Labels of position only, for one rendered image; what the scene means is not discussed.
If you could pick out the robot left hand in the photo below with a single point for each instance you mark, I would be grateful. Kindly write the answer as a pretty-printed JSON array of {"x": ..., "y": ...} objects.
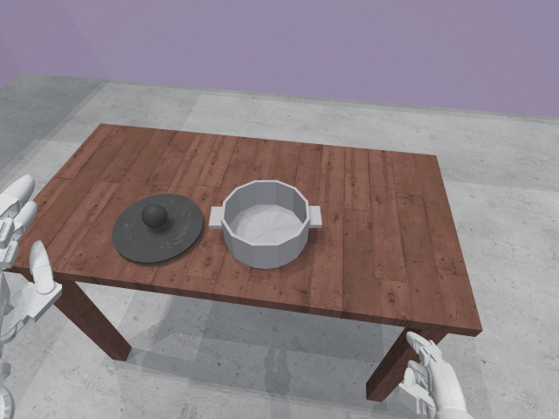
[{"x": 33, "y": 300}]

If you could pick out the pot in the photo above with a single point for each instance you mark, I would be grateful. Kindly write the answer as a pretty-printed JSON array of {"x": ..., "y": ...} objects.
[{"x": 265, "y": 223}]

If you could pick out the knob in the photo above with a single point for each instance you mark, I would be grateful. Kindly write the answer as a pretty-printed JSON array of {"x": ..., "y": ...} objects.
[{"x": 154, "y": 215}]

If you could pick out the table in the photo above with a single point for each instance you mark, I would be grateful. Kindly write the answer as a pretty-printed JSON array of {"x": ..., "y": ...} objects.
[{"x": 387, "y": 252}]

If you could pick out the lid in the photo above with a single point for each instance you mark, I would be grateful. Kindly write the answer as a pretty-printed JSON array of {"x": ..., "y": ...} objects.
[{"x": 141, "y": 244}]

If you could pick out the robot right hand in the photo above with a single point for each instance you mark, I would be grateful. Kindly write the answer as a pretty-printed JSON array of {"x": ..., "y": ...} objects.
[{"x": 439, "y": 386}]

